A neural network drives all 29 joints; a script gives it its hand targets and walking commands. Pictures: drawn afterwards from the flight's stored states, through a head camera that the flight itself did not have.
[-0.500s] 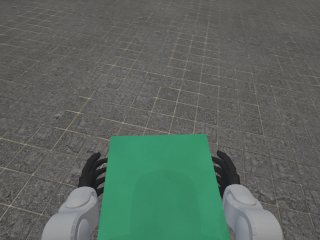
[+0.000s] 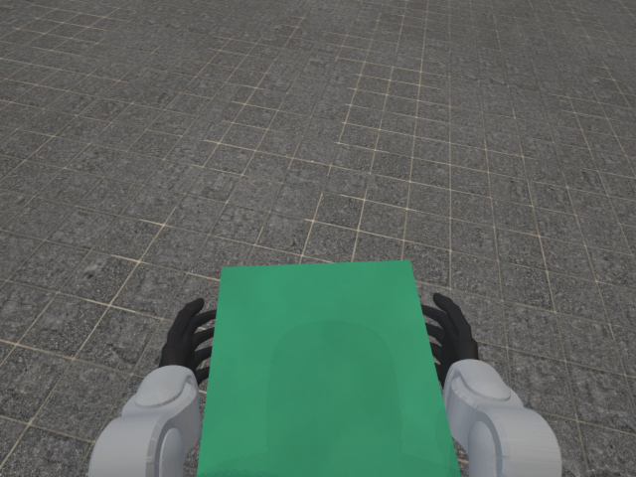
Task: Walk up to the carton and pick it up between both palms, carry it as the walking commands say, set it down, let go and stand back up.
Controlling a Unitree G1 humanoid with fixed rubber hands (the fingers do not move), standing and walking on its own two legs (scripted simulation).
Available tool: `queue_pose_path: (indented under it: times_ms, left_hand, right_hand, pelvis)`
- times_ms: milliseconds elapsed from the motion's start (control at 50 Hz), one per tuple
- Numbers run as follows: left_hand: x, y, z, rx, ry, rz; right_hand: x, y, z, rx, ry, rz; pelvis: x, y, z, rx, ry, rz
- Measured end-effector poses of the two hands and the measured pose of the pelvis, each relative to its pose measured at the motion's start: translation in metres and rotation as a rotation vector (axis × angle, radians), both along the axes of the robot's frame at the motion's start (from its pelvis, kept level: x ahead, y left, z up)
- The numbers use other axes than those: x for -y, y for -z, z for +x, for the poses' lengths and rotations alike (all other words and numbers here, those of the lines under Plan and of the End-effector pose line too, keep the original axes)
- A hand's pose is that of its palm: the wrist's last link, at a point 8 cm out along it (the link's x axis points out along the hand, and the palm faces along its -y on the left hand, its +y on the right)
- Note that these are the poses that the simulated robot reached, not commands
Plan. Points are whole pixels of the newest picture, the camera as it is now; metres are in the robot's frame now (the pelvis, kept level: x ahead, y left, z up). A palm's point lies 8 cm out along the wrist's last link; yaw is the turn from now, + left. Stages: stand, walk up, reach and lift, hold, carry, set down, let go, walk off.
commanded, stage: carry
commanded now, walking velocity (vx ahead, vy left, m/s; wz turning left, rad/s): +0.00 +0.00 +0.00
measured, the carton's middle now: (320, 399) +0.23 +0.01 +0.01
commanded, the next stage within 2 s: none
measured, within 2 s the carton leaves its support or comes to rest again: neither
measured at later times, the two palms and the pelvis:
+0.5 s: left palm (224, 229) +0.47 +0.17 +0.02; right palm (411, 247) +0.46 -0.12 +0.02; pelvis +0.23 +0.03 -0.04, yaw -3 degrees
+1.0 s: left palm (248, 113) +0.83 +0.19 +0.00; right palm (380, 130) +0.80 -0.10 +0.00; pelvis +0.57 +0.06 -0.05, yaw +1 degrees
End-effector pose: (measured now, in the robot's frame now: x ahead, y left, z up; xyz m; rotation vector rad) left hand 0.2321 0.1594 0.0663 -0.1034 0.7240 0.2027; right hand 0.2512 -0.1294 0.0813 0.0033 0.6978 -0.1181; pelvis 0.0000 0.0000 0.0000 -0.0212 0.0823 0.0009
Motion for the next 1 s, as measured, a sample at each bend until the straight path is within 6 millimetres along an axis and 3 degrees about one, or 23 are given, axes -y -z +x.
queue_pose_path:
  times_ms: [160,240,340,460,580,720,800,900,1000]
  left_hand:
    - [0.002,-0.013,0.079,0.081,0.064,0.035]
    - [0.005,0.003,0.112,0.069,0.074,0.016]
    - [-0.009,0.032,0.149,0.03,0.055,-0.006]
    - [-0.01,0.047,0.215,-0.052,0.091,0.024]
    - [-0.011,0.046,0.295,-0.027,0.101,0.061]
    - [-0.038,0.042,0.368,0.093,-0.002,-0.009]
    - [-0.042,0.054,0.425,0.015,0.029,0.007]
    - [-0.031,0.07,0.512,-0.066,0.127,0.042]
    - [-0.026,0.066,0.593,0.014,0.139,0.046]
  right_hand:
    - [0.003,-0.001,0.058,0.082,0.064,0.033]
    - [0.006,0.009,0.087,0.07,0.073,0.013]
    - [-0.008,0.029,0.133,0.032,0.054,-0.008]
    - [-0.009,0.055,0.189,-0.051,0.083,0.012]
    - [-0.011,0.063,0.266,-0.029,0.088,0.044]
    - [-0.038,0.035,0.369,0.095,0.005,-0.001]
    - [-0.042,0.055,0.418,0.016,0.024,0.0]
    - [-0.03,0.084,0.476,-0.066,0.103,0.013]
    - [-0.026,0.082,0.552,0.013,0.145,0.054]
  pelvis:
    - [-0.012,0.013,0.071,-0.004,0.018,-0.042]
    - [-0.013,0.025,0.106,0.004,-0.016,-0.001]
    - [-0.022,0.043,0.155,0.057,0.023,0.022]
    - [-0.031,0.041,0.215,0.066,0.043,0.022]
    - [-0.034,0.037,0.279,0.025,-0.005,-0.004]
    - [-0.039,0.048,0.363,0.001,-0.004,0.03]
    - [-0.05,0.047,0.421,0.027,0.044,0.013]
    - [-0.058,0.042,0.492,0.021,0.052,-0.006]
    - [-0.059,0.049,0.567,0.001,-0.017,-0.037]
